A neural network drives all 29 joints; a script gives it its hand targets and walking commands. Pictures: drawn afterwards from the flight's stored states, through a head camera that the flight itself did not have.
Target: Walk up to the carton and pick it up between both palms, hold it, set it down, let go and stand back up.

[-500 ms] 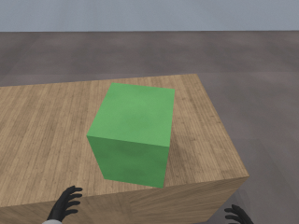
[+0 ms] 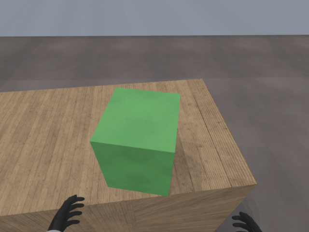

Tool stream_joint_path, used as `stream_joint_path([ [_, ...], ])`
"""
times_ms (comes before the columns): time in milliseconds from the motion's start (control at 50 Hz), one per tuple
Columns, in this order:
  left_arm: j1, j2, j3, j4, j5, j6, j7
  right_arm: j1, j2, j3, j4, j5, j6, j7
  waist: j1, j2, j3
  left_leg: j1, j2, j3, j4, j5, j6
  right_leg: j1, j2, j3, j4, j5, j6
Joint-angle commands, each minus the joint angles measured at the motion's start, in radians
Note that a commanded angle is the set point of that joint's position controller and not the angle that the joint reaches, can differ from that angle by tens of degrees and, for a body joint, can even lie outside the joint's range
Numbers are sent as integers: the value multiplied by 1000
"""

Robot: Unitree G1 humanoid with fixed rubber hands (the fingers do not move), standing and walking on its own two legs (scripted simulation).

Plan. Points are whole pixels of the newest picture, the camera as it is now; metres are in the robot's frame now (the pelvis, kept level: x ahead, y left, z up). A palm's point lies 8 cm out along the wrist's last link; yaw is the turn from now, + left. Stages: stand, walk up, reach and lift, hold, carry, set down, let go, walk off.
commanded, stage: stand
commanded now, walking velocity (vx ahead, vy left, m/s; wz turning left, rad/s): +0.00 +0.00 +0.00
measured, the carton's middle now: (142, 142) +0.40 +0.04 -0.01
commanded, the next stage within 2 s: none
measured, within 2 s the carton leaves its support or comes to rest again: neither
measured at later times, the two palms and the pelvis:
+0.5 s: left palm out of the picture +0.13 +0.26 -0.09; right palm out of the picture +0.13 -0.26 -0.09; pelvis +0.00 +0.00 +0.00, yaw +0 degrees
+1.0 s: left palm out of the picture +0.11 +0.26 -0.09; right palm out of the picture +0.11 -0.26 -0.09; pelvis -0.01 +0.00 +0.00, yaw +0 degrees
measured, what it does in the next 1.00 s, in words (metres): stands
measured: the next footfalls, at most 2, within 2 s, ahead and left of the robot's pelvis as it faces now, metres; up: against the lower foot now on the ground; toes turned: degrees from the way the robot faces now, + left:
none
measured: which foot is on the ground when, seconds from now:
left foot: down 0.00-1.00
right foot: down 0.00-1.00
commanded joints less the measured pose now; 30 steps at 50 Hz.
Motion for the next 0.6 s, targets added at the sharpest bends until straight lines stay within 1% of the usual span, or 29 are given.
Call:
stream_joint_path([
  [0, 4, 247, 98, 37, 38, -18, 20, -54, -246, -72, -7, -26, -39, -11, -3, 15, -122, 51, 109, -114, -65, 141, 48, 43, -133, 106, -87, 167, -42],
  [240, -2, 248, 99, 54, 37, -19, 20, -53, -245, -72, -3, -24, -39, -12, -5, 18, -121, 57, 112, -113, -66, 157, 48, 46, -136, 106, -91, 183, -41],
  [580, -17, 247, 103, 155, 35, -16, 17, -49, -240, -65, 34, -18, -39, -20, -2, 32, -122, 82, 118, -112, -79, 201, 48, 59, -142, 111, -111, 229, -39],
])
